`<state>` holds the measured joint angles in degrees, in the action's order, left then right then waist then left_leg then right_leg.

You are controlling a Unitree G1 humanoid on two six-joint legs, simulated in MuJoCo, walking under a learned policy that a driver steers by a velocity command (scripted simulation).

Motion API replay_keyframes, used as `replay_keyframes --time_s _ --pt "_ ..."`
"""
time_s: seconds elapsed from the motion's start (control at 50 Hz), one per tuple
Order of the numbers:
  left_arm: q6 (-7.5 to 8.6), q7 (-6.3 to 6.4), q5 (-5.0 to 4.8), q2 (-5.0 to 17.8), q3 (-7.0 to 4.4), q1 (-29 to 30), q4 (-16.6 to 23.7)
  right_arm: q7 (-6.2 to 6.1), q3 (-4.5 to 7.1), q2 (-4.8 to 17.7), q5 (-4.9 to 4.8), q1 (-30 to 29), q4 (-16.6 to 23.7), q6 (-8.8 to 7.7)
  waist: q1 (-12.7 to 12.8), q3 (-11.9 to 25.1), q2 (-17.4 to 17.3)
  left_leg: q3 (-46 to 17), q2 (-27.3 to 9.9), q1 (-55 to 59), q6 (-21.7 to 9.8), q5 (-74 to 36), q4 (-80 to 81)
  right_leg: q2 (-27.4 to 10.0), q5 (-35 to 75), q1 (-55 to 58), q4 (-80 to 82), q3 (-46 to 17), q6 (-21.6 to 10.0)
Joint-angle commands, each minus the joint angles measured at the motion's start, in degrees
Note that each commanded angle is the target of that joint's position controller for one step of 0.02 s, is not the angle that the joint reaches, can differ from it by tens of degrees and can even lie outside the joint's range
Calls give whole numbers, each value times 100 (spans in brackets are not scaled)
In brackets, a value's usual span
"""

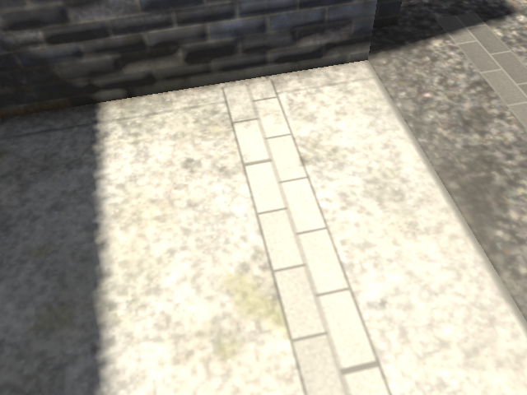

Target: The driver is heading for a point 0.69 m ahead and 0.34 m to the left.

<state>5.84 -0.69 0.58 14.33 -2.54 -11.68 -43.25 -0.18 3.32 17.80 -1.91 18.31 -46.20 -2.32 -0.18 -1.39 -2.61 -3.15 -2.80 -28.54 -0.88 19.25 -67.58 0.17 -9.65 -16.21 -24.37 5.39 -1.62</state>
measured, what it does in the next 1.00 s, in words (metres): walks ahead, turning left: left foot, then right foot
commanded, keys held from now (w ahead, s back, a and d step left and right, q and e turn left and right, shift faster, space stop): w+q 0.96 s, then q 0.04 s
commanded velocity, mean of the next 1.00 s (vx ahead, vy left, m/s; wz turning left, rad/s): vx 0.50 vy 0.00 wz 0.57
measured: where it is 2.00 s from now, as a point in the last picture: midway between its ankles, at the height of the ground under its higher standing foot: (183, 322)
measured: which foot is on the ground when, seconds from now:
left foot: up 0.00-0.34, down 0.36-0.86, up 0.88-1.00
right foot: down 0.00-0.36, up 0.38-0.84, down 0.86-1.00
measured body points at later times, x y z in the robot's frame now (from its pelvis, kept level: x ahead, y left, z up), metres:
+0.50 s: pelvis +0.25 +0.09 -0.01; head +0.28 +0.12 +0.44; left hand +0.29 +0.39 -0.12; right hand +0.45 -0.14 -0.10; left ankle +0.28 +0.17 -0.74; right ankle +0.21 -0.09 -0.64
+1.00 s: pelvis +0.52 +0.14 +0.00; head +0.54 +0.15 +0.45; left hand +0.50 +0.45 -0.09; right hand +0.76 -0.04 -0.12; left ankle +0.38 +0.20 -0.65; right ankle +0.62 +0.07 -0.74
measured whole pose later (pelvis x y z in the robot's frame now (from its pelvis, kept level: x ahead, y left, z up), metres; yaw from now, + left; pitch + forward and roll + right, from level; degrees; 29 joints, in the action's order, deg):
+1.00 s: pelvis +0.52 +0.14 +0.00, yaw +35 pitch +1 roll -1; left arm 5.7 -0.7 0.7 15.3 -3.3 -9.6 -41.6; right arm -0.8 3.7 17.6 -1.5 18.6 -39.9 -0.9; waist -0.5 -1.0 -2.4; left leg -5.3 0.8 -25.4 -0.5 22.0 -68.8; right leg 1.7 -10.4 -17.5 -26.5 2.4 -1.4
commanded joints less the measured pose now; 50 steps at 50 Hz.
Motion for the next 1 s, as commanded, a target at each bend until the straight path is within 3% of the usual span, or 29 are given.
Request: replay_keyframes --time_s 0.02,0.08,0.16,0.26,0.3,0.32,0.34,0.36,0.38,0.4,0.42,0.44,0.46,0.48,0.5,0.56,0.66,0.72,0.78,0.82,0.84,0.86,0.88,0.9,0.92,0.94,0.96,1.0 --pt "140 11 -2 627 -188 55 164 2 92 161 9 76 490 97 -53 113 803 -272 -479 -864 80 -421 58 -1604 705 680 1589 -1222 -955" --pt "138 54 14 822 -268 -38 8 22 86 124 71 -279 694 139 -16 -26 637 -292 -520 -1160 153 -1057 761 -1611 1091 799 1704 -663 -993" --pt "51 114 -18 1043 -327 -164 -105 187 29 25 67 -994 935 66 233 -173 540 53 -449 -972 71 -1998 2082 -1512 1176 1015 1695 34 -838" --pt "-119 115 -172 1301 -428 -456 -293 321 44 124 66 -1669 1329 87 404 -390 538 403 -331 -1025 -203 -1477 2866 -1780 1351 1824 1395 340 -662" --pt "-195 127 -231 1452 -476 -399 -304 342 118 265 87 -1549 1403 109 225 -217 670 689 -59 -580 -412 -891 2993 -1799 2755 2043 803 517 -540" --pt "-236 140 -261 1528 -498 -342 -291 332 202 402 94 -1188 1350 128 -17 55 747 885 191 -2 -541 -662 3050 -1735 3733 2046 159 643 -461" --pt "-288 150 -284 1503 -483 -242 -267 302 356 626 72 -345 1132 136 -511 489 646 1055 524 1133 -725 -903 3415 -1521 4255 1772 -986 857 -306" --pt "-276 173 -174 1280 -391 -345 -206 200 582 1077 41 721 825 178 -941 1046 260 527 446 2921 -981 -1118 3520 -1269 3252 587 -2612 905 -34" --pt "-166 127 113 411 -125 -734 128 112 689 1819 -18 655 836 169 -324 1240 -1455 -2498 -1053 4590 -1870 -565 4012 -243 -1868 -2036 -4724 675 380" --pt "73 66 -85 695 -109 -419 250 167 566 1560 47 728 1121 35 -572 2310 -977 -4655 -1697 5102 -2452 441 5054 146 -2588 -2793 -5632 -869 363" --pt "190 22 -326 1089 -211 199 414 206 447 1130 98 573 1044 -68 -700 1578 -437 -3915 -1572 4770 -2103 116 5209 -147 -2005 -3352 -5637 -1029 238" --pt "259 36 -287 1014 -170 282 445 200 391 947 82 322 1040 -118 -502 1081 -207 -3142 -1339 4027 -1887 -374 5127 -397 -1486 -3246 -5178 -1001 123" --pt "269 88 -125 1007 -183 256 359 187 328 754 83 -109 1105 -122 -239 770 119 -2548 -1094 3226 -1686 -999 5094 -609 -1136 -2825 -4683 -1019 131" --pt "221 97 -39 1073 -230 158 324 167 263 590 135 -379 1202 -125 -28 644 49 -2158 -913 2655 -1605 -1589 5183 -726 -905 -2382 -4337 -1060 147" --pt "149 76 -22 1069 -247 88 326 147 245 565 171 -476 1263 -126 78 597 -15 -2021 -826 2337 -1603 -1864 5308 -736 -772 -2120 -4154 -1054 188" --pt "2 76 51 816 -188 228 385 48 286 714 127 -325 1181 -161 110 416 99 -1543 -646 1818 -1645 -2533 5463 -612 -358 -2004 -3392 -889 424" --pt "12 11 -6 565 -67 1272 653 -83 314 811 74 87 980 -96 -273 118 -162 -1190 -259 1531 -1250 -1832 5404 -225 1290 -1699 -1317 -845 551" --pt "70 -58 -76 644 -79 1660 797 -91 326 842 39 336 841 -64 -421 46 -230 -1494 -374 1659 -1163 -1514 5217 -73 1483 -1443 -761 -907 481" --pt "139 -110 -89 826 -159 1638 841 -120 320 787 26 383 775 -4 -350 67 -346 -1969 -529 2113 -1070 -1435 4762 -10 1002 -1254 -384 -1034 318" --pt "189 -96 -100 933 -240 1190 748 -128 323 760 40 255 794 41 -97 171 -535 -2150 -498 2188 -955 -1756 4370 39 599 -651 -185 -926 135" --pt "216 -60 -64 1059 -326 646 620 -117 270 610 55 173 841 47 184 480 -497 -2005 -228 2050 -796 -2095 3813 -22 667 204 13 -882 -32" --pt "234 -13 34 1331 -413 -186 542 -91 149 302 126 108 960 29 562 1242 -81 -1621 87 1426 -582 -1665 2391 -838 491 1660 -149 -1602 -398" --pt "163 1 110 1795 -527 -841 389 -93 31 -81 20 873 1087 -21 328 2050 1613 -821 953 -621 -120 879 427 -2191 -424 3725 156 -4048 -1332" --pt "124 -42 -63 1406 -459 -861 346 -107 82 400 -65 1026 1019 -49 340 1928 1835 -829 581 -1564 -31 1441 -549 -2542 -1773 3746 591 -5213 -1480" --pt "86 -14 -88 968 -344 -592 437 -104 194 800 -56 452 1004 -22 492 1124 1158 -814 319 -1793 20 900 -840 -2270 -1936 3044 731 -4366 -1209" --pt "34 7 -38 831 -286 -313 471 -106 214 830 17 36 1082 9 445 650 755 -588 114 -1648 47 454 -771 -2006 -1322 2312 784 -3495 -996" --pt "7 13 -10 722 -243 -129 429 -88 225 749 83 -214 1162 13 347 286 658 -549 -33 -1515 58 169 -518 -1757 -678 1700 925 -2918 -919" --pt "25 37 46 626 -201 100 389 -44 237 547 48 -202 1208 83 103 28 856 -435 -188 -1010 102 20 -153 -1463 955 990 1078 -1975 -830"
